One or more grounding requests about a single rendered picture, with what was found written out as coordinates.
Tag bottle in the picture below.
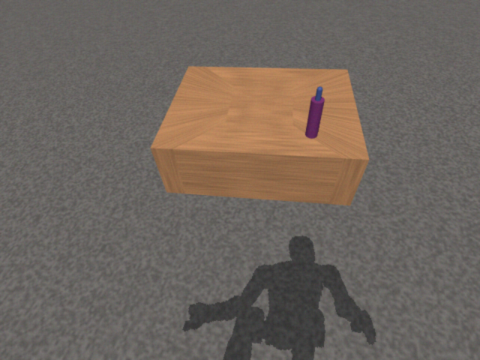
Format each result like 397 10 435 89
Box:
305 87 325 139

